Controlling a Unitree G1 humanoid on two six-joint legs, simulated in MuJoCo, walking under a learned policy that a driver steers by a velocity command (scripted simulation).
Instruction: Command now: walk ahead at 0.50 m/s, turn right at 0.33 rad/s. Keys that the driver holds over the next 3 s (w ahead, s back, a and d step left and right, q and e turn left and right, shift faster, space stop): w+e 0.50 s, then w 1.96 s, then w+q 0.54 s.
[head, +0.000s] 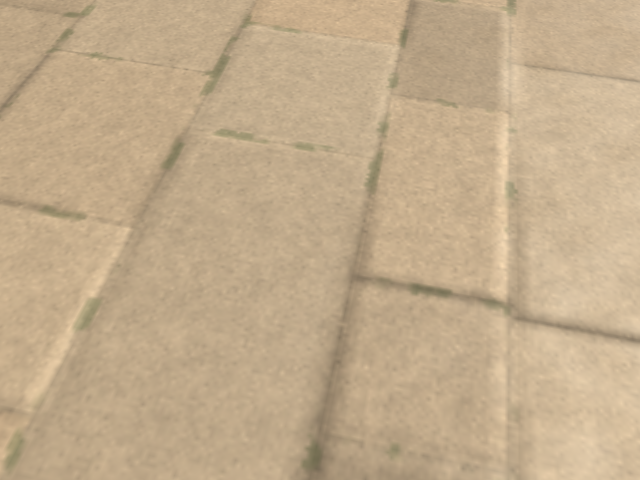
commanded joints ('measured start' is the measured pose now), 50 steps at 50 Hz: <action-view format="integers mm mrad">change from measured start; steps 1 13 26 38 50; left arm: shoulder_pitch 40 -306 -86 92 -25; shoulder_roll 30 -4 68 125 120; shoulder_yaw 19 7 47 48 27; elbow -44 -209 -236 -157 -214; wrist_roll -1 18 28 20 10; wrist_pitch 20 21 -1 -2 -23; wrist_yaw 2 -55 -28 1 -6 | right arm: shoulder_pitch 17 147 -2 -278 43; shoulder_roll -104 -171 -174 -107 -151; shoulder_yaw -23 -47 -40 -7 -23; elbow -24 24 -115 -206 -125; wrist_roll -7 12 15 21 10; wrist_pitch -19 23 -30 -6 7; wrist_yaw -6 -50 -30 -3 8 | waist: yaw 15 -67 -4 100 -58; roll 119 72 48 -31 81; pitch -29 82 -86 18 -67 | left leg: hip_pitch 125 343 -381 -326 272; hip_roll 274 299 149 83 310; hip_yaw -200 72 -197 -125 -542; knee -257 -236 783 144 -161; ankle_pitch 157 333 -176 294 -148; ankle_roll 130 92 -49 -68 192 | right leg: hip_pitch -140 -267 410 374 -259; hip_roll -78 -37 -129 -90 -9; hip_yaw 64 -69 315 144 48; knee -21 -501 -913 -944 96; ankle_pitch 89 336 321 326 -60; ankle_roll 4 -11 -260 -169 -3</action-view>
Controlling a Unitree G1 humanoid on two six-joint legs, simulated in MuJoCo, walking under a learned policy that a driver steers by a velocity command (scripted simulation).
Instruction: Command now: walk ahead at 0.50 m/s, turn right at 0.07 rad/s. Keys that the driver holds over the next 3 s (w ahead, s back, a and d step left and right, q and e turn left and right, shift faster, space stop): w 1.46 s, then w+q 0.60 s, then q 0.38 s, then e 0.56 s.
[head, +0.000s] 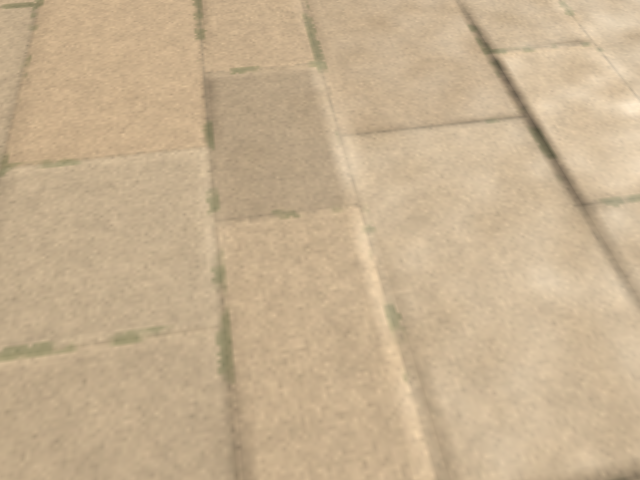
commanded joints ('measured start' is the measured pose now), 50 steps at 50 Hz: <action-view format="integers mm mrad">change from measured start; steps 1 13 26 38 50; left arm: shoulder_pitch -86 -323 -48 -27 139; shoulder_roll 122 32 137 149 14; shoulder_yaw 30 1 33 32 -16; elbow -111 -173 -110 -36 2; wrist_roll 12 15 20 16 26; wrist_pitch -28 -21 -28 -35 -22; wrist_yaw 2 -11 -22 -2 3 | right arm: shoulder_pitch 94 228 147 -63 325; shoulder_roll -97 -169 -158 -60 -276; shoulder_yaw -20 -35 -16 -2 -73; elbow -18 65 22 -41 32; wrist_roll -14 14 32 2 -1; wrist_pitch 2 17 -1 36 27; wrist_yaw -2 -27 -25 -22 0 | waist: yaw -48 -96 55 23 -111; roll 70 78 -56 -33 310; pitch -42 15 -147 14 -418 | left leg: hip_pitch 325 291 -357 -235 807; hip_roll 295 213 118 149 427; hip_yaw -415 -121 -121 -64 -727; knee -307 -389 729 154 -162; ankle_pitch -70 176 -256 232 -96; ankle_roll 176 144 -5 -69 268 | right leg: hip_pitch -384 -304 421 155 -321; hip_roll -141 -126 -346 -214 25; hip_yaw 19 -71 363 -13 -40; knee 54 -531 -853 -1018 61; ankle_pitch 112 540 209 466 -135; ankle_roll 0 59 -195 -153 32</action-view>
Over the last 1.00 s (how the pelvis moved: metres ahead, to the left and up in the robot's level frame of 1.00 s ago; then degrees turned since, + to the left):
0.58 -0.10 -0.01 -23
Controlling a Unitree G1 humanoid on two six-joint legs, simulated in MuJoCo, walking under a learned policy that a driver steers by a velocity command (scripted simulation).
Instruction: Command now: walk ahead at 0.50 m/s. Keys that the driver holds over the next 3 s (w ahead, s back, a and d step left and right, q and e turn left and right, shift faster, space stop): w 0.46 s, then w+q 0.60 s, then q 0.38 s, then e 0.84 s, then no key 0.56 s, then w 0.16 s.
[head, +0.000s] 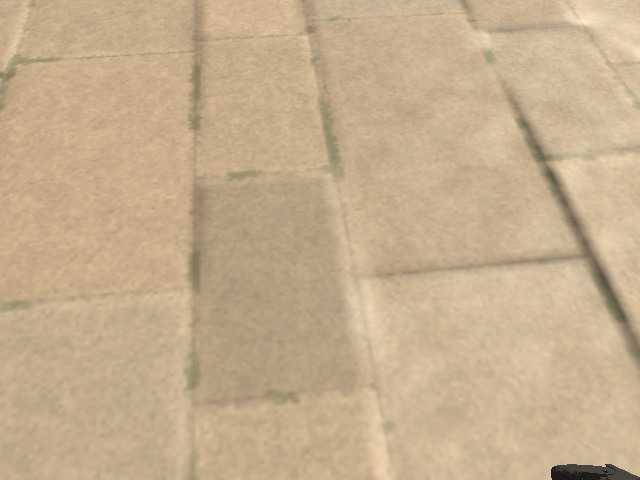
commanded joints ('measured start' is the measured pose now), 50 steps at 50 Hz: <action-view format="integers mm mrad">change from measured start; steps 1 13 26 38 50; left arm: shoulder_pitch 22 -245 17 -168 -89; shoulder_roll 110 42 216 93 183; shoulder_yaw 9 11 67 33 61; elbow -78 -148 -112 -77 -46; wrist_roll -17 7 15 30 -8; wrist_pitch -52 -23 -52 -73 -6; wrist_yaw -11 -6 -29 -6 21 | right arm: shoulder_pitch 381 249 324 215 -8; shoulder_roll -198 -152 -127 -68 -76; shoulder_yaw -60 -44 -31 -50 -46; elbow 46 72 114 57 -89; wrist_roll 9 -2 -2 23 19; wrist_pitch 4 -6 42 61 57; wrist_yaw -8 -34 -51 -47 23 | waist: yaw -172 -79 86 -65 -37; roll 193 55 -33 -62 -80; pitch -321 5 -269 12 30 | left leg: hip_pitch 842 355 294 -196 -104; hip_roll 348 176 113 130 16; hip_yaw -688 -135 -40 -163 62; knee -241 -447 264 465 83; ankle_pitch -267 134 268 -8 -45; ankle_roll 236 166 45 -30 54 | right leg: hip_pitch -676 -616 163 -76 199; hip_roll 16 -127 -177 -249 -290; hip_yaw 132 53 161 11 -214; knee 654 135 -135 -532 -322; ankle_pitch -86 519 464 502 1059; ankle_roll -33 14 -161 -180 -111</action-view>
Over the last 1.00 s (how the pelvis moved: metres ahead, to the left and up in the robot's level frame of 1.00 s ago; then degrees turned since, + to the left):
0.55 0.00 -0.01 0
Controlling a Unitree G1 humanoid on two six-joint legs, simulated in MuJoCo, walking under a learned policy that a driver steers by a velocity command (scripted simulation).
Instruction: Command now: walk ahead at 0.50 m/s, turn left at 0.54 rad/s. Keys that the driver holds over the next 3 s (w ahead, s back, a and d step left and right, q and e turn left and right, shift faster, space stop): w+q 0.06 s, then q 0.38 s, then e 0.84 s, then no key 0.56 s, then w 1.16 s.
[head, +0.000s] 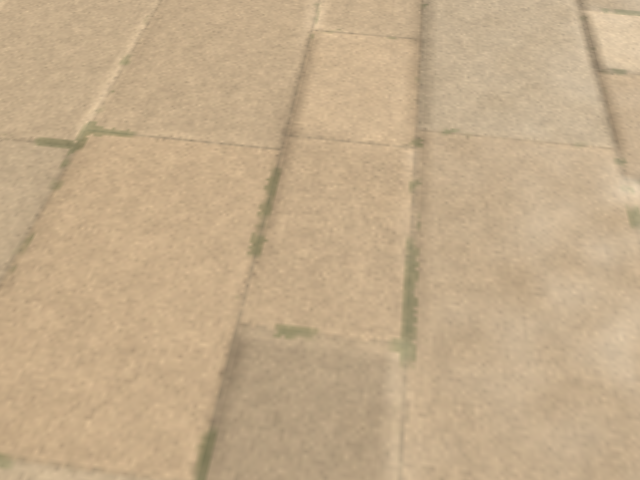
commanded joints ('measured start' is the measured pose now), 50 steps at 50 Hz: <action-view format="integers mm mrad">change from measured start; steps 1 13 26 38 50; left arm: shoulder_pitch -29 -117 -201 -210 -103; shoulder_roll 216 109 147 197 156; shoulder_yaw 50 14 11 33 50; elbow -53 -183 -226 -225 -212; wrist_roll -14 22 38 -7 -10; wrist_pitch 17 -7 -24 62 101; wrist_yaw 13 10 -23 -7 10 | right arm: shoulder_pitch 22 110 139 125 33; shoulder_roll -117 -207 -111 -116 -158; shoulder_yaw -40 -69 -26 -34 -35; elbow -84 -105 -113 -50 -87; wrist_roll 4 -20 -23 -12 -28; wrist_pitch -8 -26 31 45 2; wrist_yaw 11 -49 -91 -103 -103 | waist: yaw -89 -29 -52 -62 -35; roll -120 -5 74 -195 78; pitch -28 -122 -162 -135 -48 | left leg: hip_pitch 110 394 425 272 526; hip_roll -88 79 -24 -140 190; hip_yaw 84 -290 -368 -125 -244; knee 0 -318 -48 40 -301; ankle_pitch -141 616 157 -389 304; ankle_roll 57 232 45 -136 121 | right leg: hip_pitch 19 -661 -355 -291 -766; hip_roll -295 -65 -64 -153 40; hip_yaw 47 332 398 708 406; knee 194 793 150 67 933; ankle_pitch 1085 33 579 291 -68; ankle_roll -125 44 -36 -205 53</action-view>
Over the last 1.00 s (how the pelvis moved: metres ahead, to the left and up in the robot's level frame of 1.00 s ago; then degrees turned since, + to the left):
0.54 -0.01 0.01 14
